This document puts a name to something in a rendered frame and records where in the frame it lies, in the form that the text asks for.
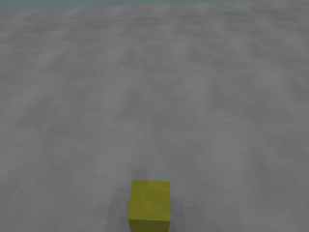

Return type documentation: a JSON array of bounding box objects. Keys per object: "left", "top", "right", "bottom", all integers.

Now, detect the carton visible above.
[{"left": 127, "top": 180, "right": 171, "bottom": 232}]

